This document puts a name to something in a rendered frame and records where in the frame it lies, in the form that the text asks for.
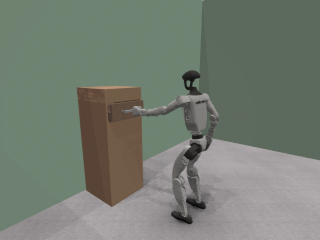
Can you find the left robot upper arm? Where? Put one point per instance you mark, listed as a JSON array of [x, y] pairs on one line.
[[179, 102]]

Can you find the right robot shin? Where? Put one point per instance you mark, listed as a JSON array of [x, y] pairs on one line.
[[194, 183]]

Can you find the robot left hand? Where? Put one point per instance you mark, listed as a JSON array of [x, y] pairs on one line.
[[135, 111]]

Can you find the right robot forearm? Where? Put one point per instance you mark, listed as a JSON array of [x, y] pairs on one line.
[[212, 128]]

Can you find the cabinet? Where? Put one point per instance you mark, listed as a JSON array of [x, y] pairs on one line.
[[112, 151]]

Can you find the robot torso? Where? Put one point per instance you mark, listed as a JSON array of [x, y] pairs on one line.
[[195, 118]]

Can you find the right robot upper arm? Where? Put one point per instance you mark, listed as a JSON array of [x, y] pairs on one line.
[[209, 106]]

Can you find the left robot forearm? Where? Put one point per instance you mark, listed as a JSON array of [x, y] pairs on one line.
[[151, 112]]

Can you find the robot right hand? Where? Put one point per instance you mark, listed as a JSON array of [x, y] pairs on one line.
[[209, 140]]

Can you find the drawer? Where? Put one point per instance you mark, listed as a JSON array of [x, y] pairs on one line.
[[115, 114]]

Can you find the handle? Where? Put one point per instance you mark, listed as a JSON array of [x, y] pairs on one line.
[[127, 111]]

